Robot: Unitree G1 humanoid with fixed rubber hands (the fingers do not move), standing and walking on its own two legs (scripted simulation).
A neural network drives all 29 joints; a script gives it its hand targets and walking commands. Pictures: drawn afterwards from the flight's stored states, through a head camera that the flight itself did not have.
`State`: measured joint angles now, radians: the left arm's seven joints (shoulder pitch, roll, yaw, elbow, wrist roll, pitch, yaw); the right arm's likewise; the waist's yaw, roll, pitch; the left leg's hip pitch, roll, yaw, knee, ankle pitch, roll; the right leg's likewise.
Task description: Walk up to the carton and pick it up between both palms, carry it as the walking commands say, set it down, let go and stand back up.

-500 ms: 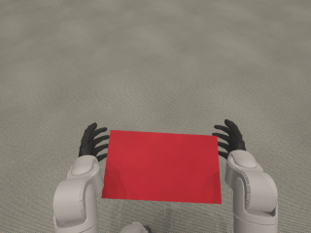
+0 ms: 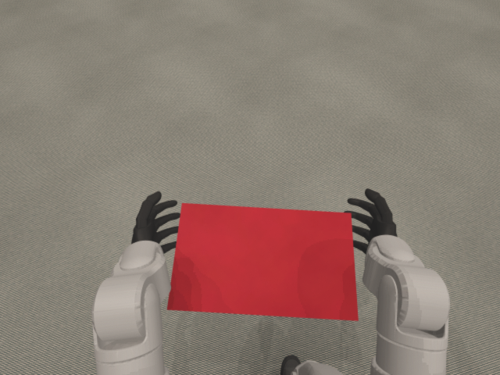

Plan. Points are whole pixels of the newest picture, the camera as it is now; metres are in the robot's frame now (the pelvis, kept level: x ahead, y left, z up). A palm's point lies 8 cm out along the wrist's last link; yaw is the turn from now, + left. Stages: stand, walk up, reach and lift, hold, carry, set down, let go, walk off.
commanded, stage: carry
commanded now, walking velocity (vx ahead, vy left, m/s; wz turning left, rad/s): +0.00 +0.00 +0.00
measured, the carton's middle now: (260, 265) +0.28 +0.00 -0.02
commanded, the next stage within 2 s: none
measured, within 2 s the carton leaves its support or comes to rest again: neither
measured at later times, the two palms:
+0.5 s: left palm (166, 103) +0.54 +0.16 +0.11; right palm (344, 111) +0.52 -0.16 +0.10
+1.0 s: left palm (170, 54) +0.73 +0.18 +0.09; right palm (315, 48) +0.73 -0.14 +0.09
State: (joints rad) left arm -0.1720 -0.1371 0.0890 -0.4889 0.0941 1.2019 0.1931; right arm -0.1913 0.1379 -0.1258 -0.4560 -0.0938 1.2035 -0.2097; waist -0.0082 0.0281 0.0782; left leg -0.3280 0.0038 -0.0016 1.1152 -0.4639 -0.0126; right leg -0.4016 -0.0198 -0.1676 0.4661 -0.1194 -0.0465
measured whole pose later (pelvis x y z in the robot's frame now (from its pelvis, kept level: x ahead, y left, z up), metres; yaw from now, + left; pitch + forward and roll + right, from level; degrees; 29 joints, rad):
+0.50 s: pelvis +0.27 +0.02 +0.00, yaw +1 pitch +5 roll +2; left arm -0.17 -0.14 0.05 -0.48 0.08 1.21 0.19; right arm -0.09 0.13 -0.11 -0.54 -0.12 1.21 -0.20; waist -0.04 -0.03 -0.07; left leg -0.29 -0.01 0.14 0.66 -0.46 -0.01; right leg -0.17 -0.11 -0.16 0.52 -0.44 0.03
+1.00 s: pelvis +0.46 +0.02 -0.01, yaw -1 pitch +4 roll +2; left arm -0.11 -0.13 0.08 -0.50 0.07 1.18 0.20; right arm -0.13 0.13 -0.08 -0.45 -0.12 1.17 -0.19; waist 0.00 -0.06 -0.05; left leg -0.33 0.02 0.11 0.60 -0.31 0.01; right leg -0.24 -0.06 -0.11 0.77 -0.39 0.01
